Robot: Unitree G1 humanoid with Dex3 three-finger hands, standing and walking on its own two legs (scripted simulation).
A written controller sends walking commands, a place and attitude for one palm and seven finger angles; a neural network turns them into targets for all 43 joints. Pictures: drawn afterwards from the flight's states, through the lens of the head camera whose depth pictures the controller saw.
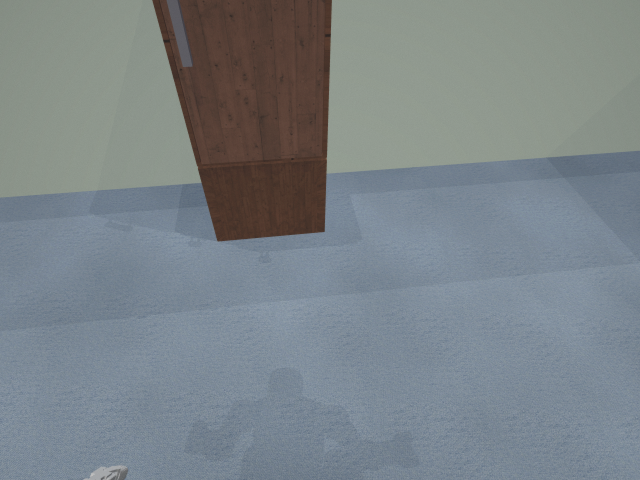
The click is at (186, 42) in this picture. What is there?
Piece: cupboard door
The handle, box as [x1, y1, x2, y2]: [167, 0, 192, 66]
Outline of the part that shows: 167,0 183,66 192,66 192,59 179,1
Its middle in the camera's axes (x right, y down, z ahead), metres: -0.37 -0.55 +1.01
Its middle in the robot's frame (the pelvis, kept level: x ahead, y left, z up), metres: +1.12 +0.43 +0.11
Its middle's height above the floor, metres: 0.88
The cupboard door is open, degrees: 0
